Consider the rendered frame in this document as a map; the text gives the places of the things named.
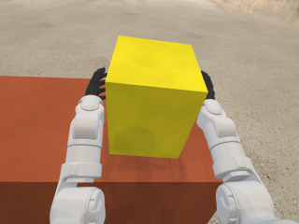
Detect robot left upper arm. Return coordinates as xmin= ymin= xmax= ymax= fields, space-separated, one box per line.
xmin=50 ymin=187 xmax=106 ymax=224

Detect carton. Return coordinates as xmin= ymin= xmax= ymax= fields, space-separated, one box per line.
xmin=105 ymin=35 xmax=208 ymax=159

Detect pedestal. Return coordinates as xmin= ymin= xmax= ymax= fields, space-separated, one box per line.
xmin=0 ymin=76 xmax=223 ymax=224

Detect robot right hand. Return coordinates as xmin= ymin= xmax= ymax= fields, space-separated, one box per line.
xmin=201 ymin=70 xmax=215 ymax=100

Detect robot right forearm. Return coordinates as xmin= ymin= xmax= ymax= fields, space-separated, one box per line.
xmin=196 ymin=99 xmax=275 ymax=214

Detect robot left hand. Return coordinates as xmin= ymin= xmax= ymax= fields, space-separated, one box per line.
xmin=84 ymin=67 xmax=107 ymax=100

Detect robot right upper arm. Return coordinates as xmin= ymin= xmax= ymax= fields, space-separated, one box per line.
xmin=216 ymin=180 xmax=299 ymax=224

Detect robot left forearm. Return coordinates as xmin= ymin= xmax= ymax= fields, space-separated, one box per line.
xmin=50 ymin=94 xmax=105 ymax=216

